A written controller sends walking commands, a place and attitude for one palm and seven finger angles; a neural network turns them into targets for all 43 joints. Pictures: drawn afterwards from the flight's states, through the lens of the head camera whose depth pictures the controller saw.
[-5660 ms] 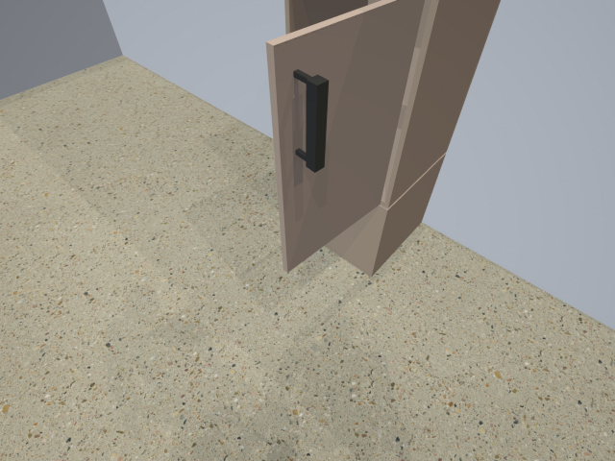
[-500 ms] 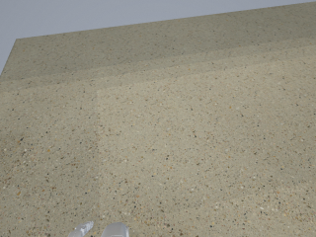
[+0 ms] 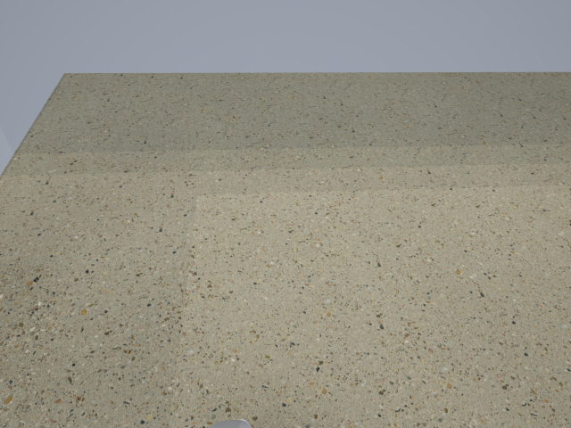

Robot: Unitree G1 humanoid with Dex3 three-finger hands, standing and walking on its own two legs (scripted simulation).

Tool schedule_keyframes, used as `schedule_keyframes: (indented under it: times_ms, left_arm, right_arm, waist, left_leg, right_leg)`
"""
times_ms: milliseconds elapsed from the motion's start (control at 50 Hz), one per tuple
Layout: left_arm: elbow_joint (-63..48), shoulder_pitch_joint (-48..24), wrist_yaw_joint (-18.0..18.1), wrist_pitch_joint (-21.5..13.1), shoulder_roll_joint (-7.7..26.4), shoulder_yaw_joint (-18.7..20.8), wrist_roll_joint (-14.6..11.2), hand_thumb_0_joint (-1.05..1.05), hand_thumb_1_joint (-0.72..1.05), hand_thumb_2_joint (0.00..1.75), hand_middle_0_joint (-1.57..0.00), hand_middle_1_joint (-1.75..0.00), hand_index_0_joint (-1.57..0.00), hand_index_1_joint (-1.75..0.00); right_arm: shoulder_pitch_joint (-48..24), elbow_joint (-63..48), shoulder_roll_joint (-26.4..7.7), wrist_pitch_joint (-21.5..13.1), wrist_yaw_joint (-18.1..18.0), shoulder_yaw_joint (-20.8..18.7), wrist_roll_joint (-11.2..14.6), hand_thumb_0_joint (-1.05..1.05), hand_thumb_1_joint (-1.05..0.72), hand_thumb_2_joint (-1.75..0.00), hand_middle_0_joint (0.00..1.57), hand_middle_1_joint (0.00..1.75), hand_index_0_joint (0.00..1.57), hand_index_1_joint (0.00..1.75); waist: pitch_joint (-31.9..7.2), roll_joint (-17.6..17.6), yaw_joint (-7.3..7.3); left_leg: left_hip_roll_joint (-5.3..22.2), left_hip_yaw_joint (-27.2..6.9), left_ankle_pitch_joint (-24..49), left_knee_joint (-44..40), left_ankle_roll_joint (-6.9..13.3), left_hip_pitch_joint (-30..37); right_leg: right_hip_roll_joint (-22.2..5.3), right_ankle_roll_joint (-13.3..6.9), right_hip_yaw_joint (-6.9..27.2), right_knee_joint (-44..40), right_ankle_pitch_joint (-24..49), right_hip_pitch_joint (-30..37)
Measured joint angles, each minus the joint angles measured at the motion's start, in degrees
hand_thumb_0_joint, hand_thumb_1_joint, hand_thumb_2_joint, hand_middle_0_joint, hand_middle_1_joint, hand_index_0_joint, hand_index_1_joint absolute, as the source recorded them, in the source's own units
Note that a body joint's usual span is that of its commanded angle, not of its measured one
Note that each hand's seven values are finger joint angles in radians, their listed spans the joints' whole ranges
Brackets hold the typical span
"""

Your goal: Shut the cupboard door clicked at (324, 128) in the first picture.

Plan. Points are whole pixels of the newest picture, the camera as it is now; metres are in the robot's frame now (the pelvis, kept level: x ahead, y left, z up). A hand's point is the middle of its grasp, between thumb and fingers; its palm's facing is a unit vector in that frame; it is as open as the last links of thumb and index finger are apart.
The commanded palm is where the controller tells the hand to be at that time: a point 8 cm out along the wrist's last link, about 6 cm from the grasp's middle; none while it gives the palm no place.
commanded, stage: walk to a spot facing it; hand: left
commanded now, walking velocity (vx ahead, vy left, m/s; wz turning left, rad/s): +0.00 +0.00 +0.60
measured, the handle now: out of the picture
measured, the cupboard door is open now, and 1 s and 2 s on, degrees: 84 84 84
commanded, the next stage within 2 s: none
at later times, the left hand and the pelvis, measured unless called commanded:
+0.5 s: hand (207, 367) +0.22 +0.14 -0.13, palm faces +0.22 -0.94 -0.26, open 7.4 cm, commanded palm none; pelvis +0.12 -0.07 +0.01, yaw +16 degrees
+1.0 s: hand out of the picture +0.07 +0.18 -0.16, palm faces +0.58 -0.77 -0.27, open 7.4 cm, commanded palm none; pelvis +0.15 -0.04 +0.01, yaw +35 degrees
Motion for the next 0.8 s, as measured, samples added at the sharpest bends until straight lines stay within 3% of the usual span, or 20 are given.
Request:
schedule_keyframes:
  times_ms: [60,120,180,280,360,400,460,500,540,680,800]
  left_arm:
    - [-3.9,-5.8,-0.2,0.8,0.6,1.0,0.7,0.01,0.91,0.90,-0.20,-0.30,-0.20,-0.30]
    - [-7.8,-11.1,0.2,1.4,1.6,2.0,1.1,0.01,0.92,0.90,-0.20,-0.30,-0.20,-0.30]
    - [-10.2,-14.9,0.0,2.1,3.7,3.0,0.9,0.01,0.94,0.90,-0.19,-0.30,-0.20,-0.30]
    - [-12.6,-19.6,-0.2,3.0,5.4,3.2,0.6,0.01,0.93,0.90,-0.19,-0.30,-0.20,-0.30]
    - [-14.4,-22.0,-0.3,2.4,5.4,2.7,0.2,0.01,0.92,0.90,-0.19,-0.30,-0.20,-0.30]
    - [-15.1,-22.4,-0.2,1.2,4.8,2.2,0.4,0.00,0.92,0.90,-0.19,-0.30,-0.20,-0.30]
    - [-15.6,-22.4,0.2,0.5,3.3,0.9,0.6,0.00,0.91,0.90,-0.19,-0.30,-0.20,-0.30]
    - [-15.7,-21.5,0.4,0.7,2.5,0.4,0.5,0.00,0.91,0.90,-0.19,-0.30,-0.20,-0.30]
    - [-15.6,-20.1,0.4,0.9,2.0,0.1,0.5,0.00,0.91,0.90,-0.20,-0.30,-0.20,-0.30]
    - [-15.1,-15.5,0.5,1.1,3.5,1.2,0.8,-0.02,0.93,0.90,-0.20,-0.30,-0.20,-0.30]
    - [-13.7,-11.4,0.0,2.0,7.3,2.4,1.1,-0.01,0.92,0.90,-0.20,-0.30,-0.20,-0.30]
  right_arm:
    - [3.8,1.6,-0.2,0.2,-1.2,-0.4,0.3,0.00,-0.92,-0.90,0.20,0.29,0.20,0.30]
    - [6.4,3.4,-0.4,1.2,-1.0,-0.2,0.2,0.00,-0.93,-0.90,0.20,0.29,0.20,0.30]
    - [8.4,4.1,-0.1,2.2,-0.4,-0.3,0.1,0.00,-0.93,-0.90,0.20,0.29,0.20,0.30]
    - [10.1,3.3,-0.1,3.4,0.0,-1.0,-0.3,0.00,-0.92,-0.90,0.20,0.30,0.20,0.30]
    - [10.3,2.1,-0.8,4.2,0.0,-1.8,-0.4,0.00,-0.91,-0.90,0.20,0.30,0.20,0.30]
    - [9.9,1.7,-1.7,4.5,0.1,-2.3,0.2,0.00,-0.91,-0.90,0.20,0.30,0.20,0.30]
    - [7.6,1.0,-3.4,5.4,0.2,-3.1,0.3,0.00,-0.91,-0.90,0.20,0.30,0.20,0.30]
    - [5.9,0.5,-4.3,6.2,0.5,-3.3,0.3,0.00,-0.91,-0.90,0.20,0.29,0.19,0.30]
    - [4.1,-0.3,-5.1,6.8,1.0,-3.4,0.3,0.00,-0.91,-0.90,0.19,0.29,0.19,0.30]
    - [-1.6,-3.1,-6.6,7.4,2.0,-3.3,0.1,0.00,-0.91,-0.90,0.19,0.29,0.19,0.30]
    - [-5.2,-6.2,-6.3,6.5,2.5,-2.5,0.0,0.00,-0.91,-0.90,0.19,0.29,0.19,0.30]
  waist:
    - [0.7,0.4,0.06]
    - [1.1,0.4,-0.02]
    - [0.6,0.2,-1.06]
    - [-0.4,1.1,-3.42]
    - [-1.0,2.3,-4.76]
    - [-1.2,2.9,-4.53]
    - [0.2,3.4,-4.96]
    - [0.5,2.9,-4.91]
    - [0.6,2.2,-4.75]
    - [2.0,0.5,-2.55]
    - [2.8,-1.2,-0.53]
  left_leg:
    - [-0.9,-1.8,1.2,-4.5,-0.9,3.3]
    - [-1.1,-3.4,1.8,-7.3,-0.9,5.2]
    - [-1.0,-5.2,1.2,-8.2,-1.6,6.1]
    - [-0.5,-8.6,-0.6,-7.6,-3.2,6.3]
    - [-0.5,-11.5,-3.0,-4.8,-5.0,5.0]
    - [-0.7,-12.2,-6.6,0.3,-6.3,3.1]
    - [-0.4,-9.5,-15.4,19.4,-8.3,-3.0]
    - [0.8,-7.3,-14.2,27.9,-9.3,-6.0]
    - [2.1,-6.0,-11.7,31.1,-10.0,-7.9]
    - [4.3,-3.8,-7.9,19.7,-10.2,-7.2]
    - [2.4,0.2,-4.3,2.8,-7.9,-0.2]
  right_leg:
    - [-2.8,1.9,1.9,3.3,4.4,-10.2]
    - [-4.7,3.4,3.9,-2.2,7.5,-16.5]
    - [-5.3,4.4,4.6,-8.0,9.8,-19.0]
    - [-4.0,4.8,3.7,-19.3,9.8,-15.8]
    - [-1.4,4.1,2.4,-32.0,10.3,-8.1]
    - [-1.1,1.0,1.4,-37.6,11.3,-4.5]
    - [-2.5,-1.3,-1.3,-36.8,8.6,-2.6]
    - [-3.7,-1.3,-2.9,-38.5,8.6,-0.4]
    - [-4.7,-1.2,-4.6,-40.4,8.9,1.5]
    - [-6.8,-0.9,-10.8,-41.9,7.6,5.0]
    - [-9.4,0.7,-14.9,-34.5,2.3,4.3]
